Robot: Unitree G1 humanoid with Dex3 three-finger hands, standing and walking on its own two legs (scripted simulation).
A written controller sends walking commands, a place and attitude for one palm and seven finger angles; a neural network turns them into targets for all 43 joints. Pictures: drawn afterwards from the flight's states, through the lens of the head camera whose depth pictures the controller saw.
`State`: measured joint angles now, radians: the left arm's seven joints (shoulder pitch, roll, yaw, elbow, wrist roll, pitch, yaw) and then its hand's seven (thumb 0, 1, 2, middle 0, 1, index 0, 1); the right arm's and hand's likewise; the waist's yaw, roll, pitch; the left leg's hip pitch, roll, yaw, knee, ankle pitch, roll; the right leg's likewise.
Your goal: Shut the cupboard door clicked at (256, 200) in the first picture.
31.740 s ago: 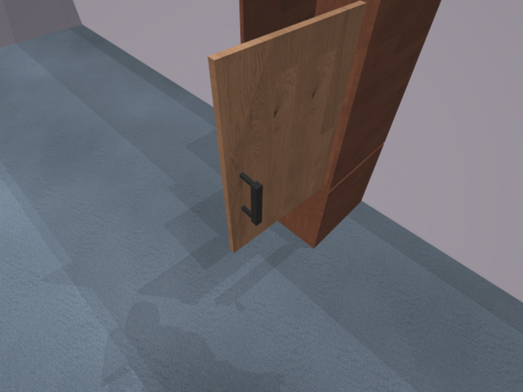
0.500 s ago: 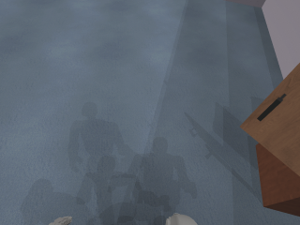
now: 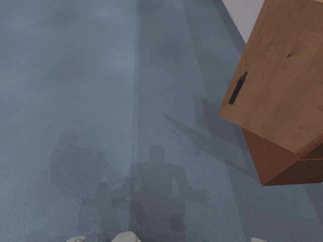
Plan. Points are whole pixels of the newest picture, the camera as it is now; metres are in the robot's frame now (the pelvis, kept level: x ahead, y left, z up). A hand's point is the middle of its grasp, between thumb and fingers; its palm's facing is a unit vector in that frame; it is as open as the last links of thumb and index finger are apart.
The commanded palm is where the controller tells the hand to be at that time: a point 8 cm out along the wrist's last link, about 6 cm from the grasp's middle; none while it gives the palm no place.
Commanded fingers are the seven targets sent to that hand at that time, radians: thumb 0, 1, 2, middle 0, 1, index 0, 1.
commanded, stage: turn to face it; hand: left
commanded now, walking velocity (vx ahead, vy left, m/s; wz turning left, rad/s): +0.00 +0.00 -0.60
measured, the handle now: (238, 88) +0.71 -0.27 -0.10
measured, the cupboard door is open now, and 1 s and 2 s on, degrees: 53 53 53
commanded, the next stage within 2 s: take the last steps up to it in 0.78 s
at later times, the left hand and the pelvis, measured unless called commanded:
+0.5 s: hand (113, 219) +0.19 +0.15 -0.16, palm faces -0.32 -0.90 -0.29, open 7.4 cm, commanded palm none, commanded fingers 0.00 0.90 0.90 -0.20 -0.30 -0.20 -0.30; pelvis +0.01 -0.02 -0.01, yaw -18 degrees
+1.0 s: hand (118, 220) +0.19 +0.14 -0.17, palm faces -0.43 -0.89 -0.18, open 7.4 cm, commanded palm none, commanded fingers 0.00 0.90 0.90 -0.20 -0.30 -0.20 -0.30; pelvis +0.04 -0.01 +0.00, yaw -28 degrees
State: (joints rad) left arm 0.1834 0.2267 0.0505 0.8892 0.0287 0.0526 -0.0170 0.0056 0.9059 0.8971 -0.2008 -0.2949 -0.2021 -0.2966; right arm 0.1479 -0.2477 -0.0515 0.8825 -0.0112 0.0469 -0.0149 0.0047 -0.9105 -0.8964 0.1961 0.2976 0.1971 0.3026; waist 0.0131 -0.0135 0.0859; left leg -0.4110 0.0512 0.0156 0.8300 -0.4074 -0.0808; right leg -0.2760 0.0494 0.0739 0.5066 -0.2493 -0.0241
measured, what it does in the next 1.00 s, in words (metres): steps on the spot, turning right: left foot, then right foot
